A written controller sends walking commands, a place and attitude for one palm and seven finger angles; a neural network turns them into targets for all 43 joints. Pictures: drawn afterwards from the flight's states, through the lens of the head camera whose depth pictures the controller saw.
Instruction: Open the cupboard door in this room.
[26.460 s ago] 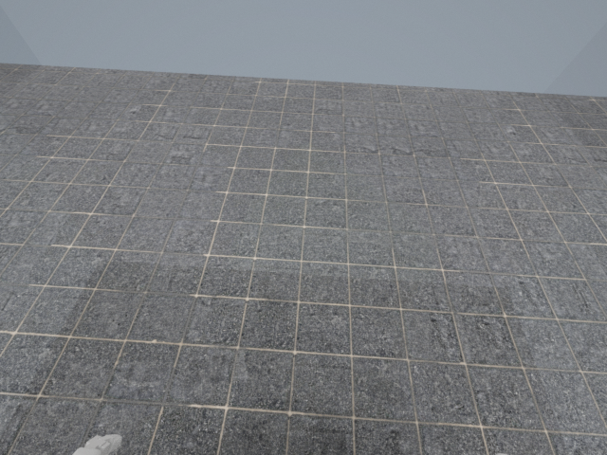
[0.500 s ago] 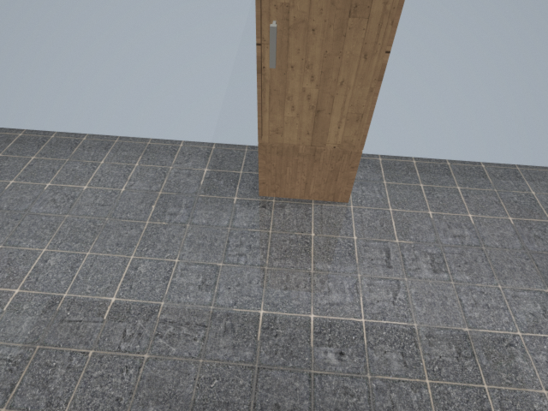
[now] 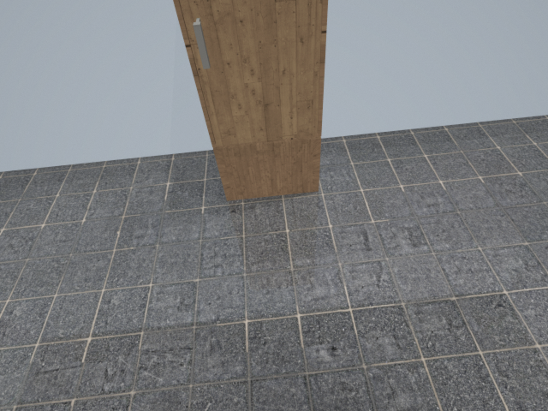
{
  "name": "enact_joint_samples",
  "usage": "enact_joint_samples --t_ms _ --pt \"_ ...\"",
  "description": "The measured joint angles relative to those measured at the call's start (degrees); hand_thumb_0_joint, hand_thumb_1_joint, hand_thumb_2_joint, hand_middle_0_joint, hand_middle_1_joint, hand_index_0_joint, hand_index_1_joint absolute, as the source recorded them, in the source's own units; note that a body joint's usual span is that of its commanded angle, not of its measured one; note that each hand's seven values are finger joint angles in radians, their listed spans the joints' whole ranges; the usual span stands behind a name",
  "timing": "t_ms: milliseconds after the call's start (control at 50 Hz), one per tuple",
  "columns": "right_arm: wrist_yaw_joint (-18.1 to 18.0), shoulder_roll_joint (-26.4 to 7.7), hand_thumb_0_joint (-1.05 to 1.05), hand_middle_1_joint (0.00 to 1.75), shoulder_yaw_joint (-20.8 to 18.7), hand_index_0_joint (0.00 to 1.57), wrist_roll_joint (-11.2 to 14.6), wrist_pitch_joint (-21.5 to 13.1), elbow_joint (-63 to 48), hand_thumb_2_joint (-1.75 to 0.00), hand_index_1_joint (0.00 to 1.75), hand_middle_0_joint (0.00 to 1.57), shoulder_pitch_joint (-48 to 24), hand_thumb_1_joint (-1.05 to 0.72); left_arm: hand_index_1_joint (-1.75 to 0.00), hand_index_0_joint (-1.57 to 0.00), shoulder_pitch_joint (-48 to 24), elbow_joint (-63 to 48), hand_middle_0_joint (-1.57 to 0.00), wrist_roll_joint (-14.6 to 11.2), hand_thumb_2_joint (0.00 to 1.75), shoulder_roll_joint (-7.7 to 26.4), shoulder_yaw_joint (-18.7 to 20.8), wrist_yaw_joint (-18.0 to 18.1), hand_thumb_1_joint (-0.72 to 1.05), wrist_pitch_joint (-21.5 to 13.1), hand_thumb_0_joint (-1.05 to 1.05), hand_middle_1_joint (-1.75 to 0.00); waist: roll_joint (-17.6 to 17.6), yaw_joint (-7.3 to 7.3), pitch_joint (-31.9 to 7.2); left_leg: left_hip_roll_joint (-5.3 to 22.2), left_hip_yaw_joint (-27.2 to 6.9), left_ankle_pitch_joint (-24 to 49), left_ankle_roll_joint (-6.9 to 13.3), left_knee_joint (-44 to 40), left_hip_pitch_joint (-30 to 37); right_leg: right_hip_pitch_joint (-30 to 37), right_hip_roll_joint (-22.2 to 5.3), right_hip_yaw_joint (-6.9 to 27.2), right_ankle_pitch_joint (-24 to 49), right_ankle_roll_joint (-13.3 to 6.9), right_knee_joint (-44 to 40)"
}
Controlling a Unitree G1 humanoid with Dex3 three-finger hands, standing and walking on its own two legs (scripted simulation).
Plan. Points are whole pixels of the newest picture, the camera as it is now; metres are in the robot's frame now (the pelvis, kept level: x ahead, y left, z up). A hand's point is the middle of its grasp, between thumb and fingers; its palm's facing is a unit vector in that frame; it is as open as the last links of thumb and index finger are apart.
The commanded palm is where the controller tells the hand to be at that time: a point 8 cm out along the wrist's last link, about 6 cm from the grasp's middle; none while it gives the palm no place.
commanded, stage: walk to a spot facing it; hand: left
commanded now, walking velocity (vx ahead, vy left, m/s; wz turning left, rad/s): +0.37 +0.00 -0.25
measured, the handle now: (202, 43) +1.11 +0.29 +0.04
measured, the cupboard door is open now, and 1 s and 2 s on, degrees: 0 0 0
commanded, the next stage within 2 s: turn to face it in 0.42 s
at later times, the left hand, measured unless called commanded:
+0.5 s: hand out of the picture +0.11 +0.13 -0.16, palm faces +0.10 -0.99 -0.14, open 7.4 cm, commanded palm none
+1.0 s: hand (205, 262) +0.43 +0.19 -0.15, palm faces +0.04 -0.98 -0.19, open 7.4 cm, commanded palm none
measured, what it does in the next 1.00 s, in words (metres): walks ahead: left foot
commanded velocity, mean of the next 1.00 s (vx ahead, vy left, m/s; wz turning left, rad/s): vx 0.20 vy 0.00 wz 0.12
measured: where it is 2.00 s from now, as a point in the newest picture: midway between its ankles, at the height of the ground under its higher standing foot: (285, 312)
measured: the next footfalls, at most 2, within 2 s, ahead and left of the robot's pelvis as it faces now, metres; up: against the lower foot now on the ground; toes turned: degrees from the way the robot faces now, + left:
left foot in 0.56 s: +0.39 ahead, +0.10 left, +0.00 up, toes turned +6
right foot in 1.08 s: +0.37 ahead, -0.12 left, +0.00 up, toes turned -2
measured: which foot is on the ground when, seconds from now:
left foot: down 0.00-0.00, up 0.02-0.54, down 0.56-1.00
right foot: down 0.00-0.56, up 0.58-1.00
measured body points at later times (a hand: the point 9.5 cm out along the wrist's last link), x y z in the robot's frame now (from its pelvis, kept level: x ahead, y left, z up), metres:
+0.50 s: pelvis +0.20 -0.01 +0.01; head +0.24 +0.00 +0.45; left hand +0.11 +0.19 -0.15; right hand +0.32 -0.23 -0.14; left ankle +0.34 +0.11 -0.70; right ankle +0.05 -0.10 -0.72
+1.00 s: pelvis +0.32 +0.01 +0.01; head +0.33 +0.02 +0.46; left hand +0.43 +0.24 -0.13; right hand +0.32 -0.21 -0.14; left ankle +0.35 +0.09 -0.73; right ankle +0.34 -0.12 -0.69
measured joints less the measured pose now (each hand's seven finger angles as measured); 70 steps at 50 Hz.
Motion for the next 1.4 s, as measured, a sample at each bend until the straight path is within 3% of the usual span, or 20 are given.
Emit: enact_joint_samples --t_ms 20,60,100,160,340,420,500,540,560,600,640,700,780,860,960,1060,1100,1180,1280,1400 --pt "0.3 -0.1 0.0 0.3 0.0 0.2 0.2 0.3 0.1 -0.9 0.3 0.2 0.1 -0.91 -0.3 -0.2 -0.3 -0.6 -0.2 0.1 0.9 0.6 0.1 0.1 0.91 -0.9 0.0 -0.3 0.1 0.48 0.0 1.3 -0.6 -2.5 0.7 4.9 -1.6 0.3 0.7 -0.4 3.1 -1.0 -0.5" --pt "0.8 -0.5 0.0 0.3 0.0 0.2 0.6 1.7 0.1 -0.9 0.3 0.2 -1.4 -0.91 -0.3 -0.2 -1.0 -0.7 -0.2 -0.2 0.9 0.9 0.1 0.9 0.91 -2.4 0.0 -0.3 0.2 1.33 0.6 1.5 -6.2 -6.8 1.7 19.9 -7.9 0.1 2.1 -1.0 1.4 -3.0 2.3" --pt "1.2 -1.0 0.0 0.3 -0.2 0.19 0.6 2.2 -0.4 -0.9 0.29 0.2 -4.0 -0.91 -0.3 -0.2 -0.8 -0.3 -0.2 -0.5 0.9 0.8 -0.2 1.5 0.91 -3.1 0.0 -0.3 -0.5 1.91 0.9 0.0 -9.6 -3.8 2.4 31.9 -14.4 2.1 3.2 -0.8 0.1 -4.0 0.3" --pt "1.4 -1.5 0.01 0.3 -0.4 0.19 0.3 1.3 -2.6 -0.9 0.29 0.2 -8.3 -0.91 -0.3 -0.2 0.7 1.1 -0.2 -0.5 0.9 0.2 -0.9 1.9 0.91 -3.2 0.0 -0.3 -1.9 2.1 0.7 -0.8 -10.8 3.9 2.3 37.4 -21.8 6.2 4.5 0.4 2.0 -4.2 -6.1" --pt "1.9 -2.0 0.0 0.3 -0.1 0.19 0.5 0.3 -6.4 -0.9 0.29 0.2 -14.8 -0.92 -0.3 -0.2 6.3 5.1 -0.2 -0.4 0.9 -3.1 -3.1 1.8 0.9 -5.0 0.0 -0.3 -1.7 2.38 -0.7 -0.5 -12.9 14.4 0.4 29.0 -32.0 18.5 6.6 1.5 3.5 -3.5 -20.6" --pt "2.3 -0.9 0.0 0.3 0.7 0.19 0.8 0.7 -6.3 -0.9 0.29 0.19 -16.2 -0.92 -0.3 -0.2 7.4 6.0 -0.2 -0.3 0.9 -3.3 -3.4 2.2 0.9 -5.2 0.0 -0.3 -2.0 3.21 0.4 -0.8 -11.7 15.5 0.9 20.0 -31.6 23.1 6.6 0.8 1.4 -2.6 -23.1" --pt "2.4 0.5 0.0 0.3 1.7 0.19 0.9 0.3 -6.3 -0.9 0.29 0.2 -17.6 -0.91 -0.3 -0.2 8.1 6.8 -0.2 -0.3 0.9 -2.8 -3.4 2.6 0.9 -4.9 0.0 -0.3 -2.8 4.19 2.2 -2.7 -9.6 14.5 2.8 10.2 -27.7 26.7 5.8 0.3 -2.4 -0.9 -22.8" --pt "2.2 1.2 0.0 0.3 2.2 0.19 0.7 -0.6 -6.4 -0.9 0.29 0.2 -17.8 -0.91 -0.3 -0.2 8.8 7.5 -0.2 -0.4 0.9 -2.5 -3.3 2.7 0.9 -4.6 0.0 -0.3 -3.3 4.01 2.7 -4.5 -8.3 15.8 4.1 4.9 -23.8 26.7 4.6 0.4 -6.1 0.1 -18.1" --pt "2.1 1.3 0.0 0.3 2.4 0.19 0.5 -1.3 -6.6 -0.9 0.29 0.2 -17.6 -0.91 -0.3 -0.2 9.2 8.0 -0.2 -0.6 0.9 -2.4 -3.3 2.7 0.9 -4.4 0.0 -0.3 -3.2 3.58 2.7 -4.9 -8.1 15.9 5.7 3.4 -21.7 25.0 4.2 0.3 -8.1 0.5 -12.1" --pt "1.5 2.0 0.0 0.3 2.6 0.19 0.5 -2.5 -6.7 -0.9 0.29 0.2 -17.2 -0.91 -0.3 -0.2 7.6 8.3 -0.2 -1.3 0.9 -1.6 -3.3 2.7 0.9 -3.4 0.0 -0.3 -4.1 2.81 3.6 -5.9 -7.3 11.6 8.1 6.8 -21.6 16.9 3.0 2.6 -10.0 0.5 8.6" --pt "1.0 2.4 0.0 0.3 2.8 0.2 1.0 -2.7 -6.1 -0.9 0.29 0.2 -16.3 -0.91 -0.3 -0.2 5.3 7.7 -0.2 -1.4 0.9 -0.7 -3.2 3.0 0.91 -2.8 0.0 -0.3 -4.5 2.55 4.3 -6.2 -6.5 9.8 8.8 6.7 -19.5 9.0 2.9 4.5 -10.5 0.5 24.2" --pt "-0.8 1.7 -0.03 0.3 1.3 0.2 1.8 -3.5 -5.7 -0.9 0.3 0.2 -14.1 -0.95 -0.3 -0.2 0.6 5.6 -0.2 -1.0 0.9 0.6 -2.5 3.0 0.91 -2.2 0.0 -0.3 -4.4 1.34 4.5 -7.3 -6.2 10.9 8.8 2.0 -15.6 0.2 1.2 4.5 -7.7 1.6 29.6" --pt "-0.9 0.0 -0.03 0.3 1.4 0.2 1.4 -2.6 -3.7 -0.9 0.3 0.2 -10.6 -0.96 -0.3 -0.2 -5.6 1.7 -0.2 -0.6 0.9 2.3 -1.7 3.1 0.91 -1.4 0.0 -0.3 -4.8 0.36 3.1 -9.0 -7.5 12.7 9.2 -3.1 -12.4 -5.8 -0.5 5.1 -2.8 3.0 23.3" --pt "-0.5 0.3 -0.02 0.3 1.7 0.2 1.1 -0.9 -1.8 -0.9 0.29 0.2 -7.1 -0.94 -0.3 -0.2 -9.6 -1.0 -0.2 -0.5 0.9 2.8 -1.5 3.1 0.91 -0.3 0.0 -0.3 -5.4 -0.15 1.1 -10.0 -9.2 12.8 9.0 -5.1 -10.4 -6.8 -0.9 5.7 0.1 4.0 18.5" --pt "-0.2 1.3 -0.01 0.3 1.8 0.19 0.8 0.2 -1.2 -0.9 0.29 0.2 -4.6 -0.92 -0.3 -0.19 -11.3 -1.6 -0.2 -0.5 0.9 2.0 -2.2 3.0 0.91 0.8 0.0 -0.3 -4.8 -1.37 -0.7 -10.2 -10.6 12.1 8.2 -5.4 -9.1 -2.7 -0.3 5.1 -1.2 4.3 10.4" --pt "0.1 2.1 0.0 0.3 1.6 0.2 0.6 0.1 -1.1 -0.9 0.3 0.2 -3.1 -0.92 -0.3 -0.2 -9.7 -0.4 -0.2 -0.5 0.9 0.4 -3.1 2.2 0.91 0.3 0.0 -0.3 -3.3 -2.25 -2.3 -10.0 -11.1 10.6 6.9 -3.9 -9.2 5.1 1.0 3.7 -2.1 3.1 -1.8" --pt "0.2 2.1 0.0 0.3 1.5 0.2 0.8 0.2 -0.7 -0.9 0.3 0.2 -2.5 -0.91 -0.3 -0.2 -8.3 0.4 -0.2 -0.3 0.9 -0.4 -3.3 2.0 0.91 -0.6 0.0 -0.3 -2.3 -2.01 -2.6 -9.4 -11.5 8.8 5.9 -1.0 -10.1 8.7 1.9 2.8 1.8 1.8 -8.1" --pt "1.0 2.3 0.0 0.3 1.3 0.19 0.7 1.7 0.1 -0.9 0.29 0.2 -1.6 -0.91 -0.3 -0.2 -4.0 0.6 -0.2 -0.5 0.9 0.0 -2.3 2.9 0.95 -2.5 -0.02 -0.3 -1.5 -0.68 -3.4 -8.1 -12.8 -0.8 4.3 13.2 -15.3 11.9 2.8 0.5 1.9 -1.4 -10.9" --pt "1.6 0.7 0.0 0.3 0.3 0.19 0.5 1.9 -0.8 -0.9 0.29 0.2 -4.1 -0.91 -0.3 -0.2 2.6 3.3 -0.2 -0.7 0.9 0.6 -2.3 2.9 0.94 -3.3 -0.02 -0.3 -1.7 0.65 -2.0 -5.0 -13.7 5.3 3.0 25.6 -22.8 16.9 3.0 -0.5 3.6 -1.4 -17.4" --pt "1.9 -1.5 0.0 0.3 -0.3 0.19 0.7 2.4 -2.4 -0.9 0.29 0.2 -7.9 -0.91 -0.3 -0.2 9.6 7.3 -0.2 -0.4 0.9 -1.0 -3.0 2.5 0.92 -3.5 -0.01 -0.3 -1.7 2.02 -0.4 -2.1 -13.6 10.3 2.0 22.8 -26.5 20.4 2.7 -2.2 2.8 -0.4 -20.7"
